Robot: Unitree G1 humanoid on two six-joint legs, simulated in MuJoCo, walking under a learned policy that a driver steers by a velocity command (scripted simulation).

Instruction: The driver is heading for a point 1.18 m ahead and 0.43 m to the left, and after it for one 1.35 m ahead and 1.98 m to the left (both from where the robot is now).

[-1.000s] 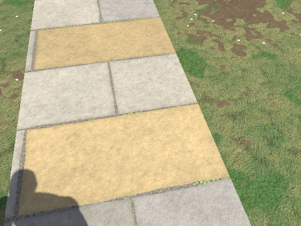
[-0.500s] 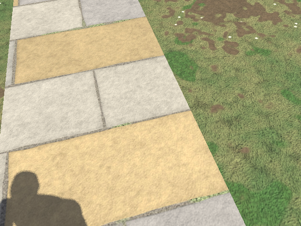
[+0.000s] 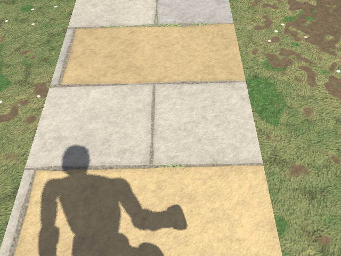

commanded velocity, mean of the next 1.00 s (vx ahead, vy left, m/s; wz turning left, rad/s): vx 0.50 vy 0.00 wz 0.57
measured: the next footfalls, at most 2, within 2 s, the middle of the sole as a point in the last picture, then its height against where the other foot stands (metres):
left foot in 0.06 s outside the picture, level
right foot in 0.56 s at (208, 233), level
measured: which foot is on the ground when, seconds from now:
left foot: up 0.00-0.04, down 0.06-0.56, up 0.58-1.00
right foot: down 0.00-0.02, up 0.04-0.54, down 0.56-1.00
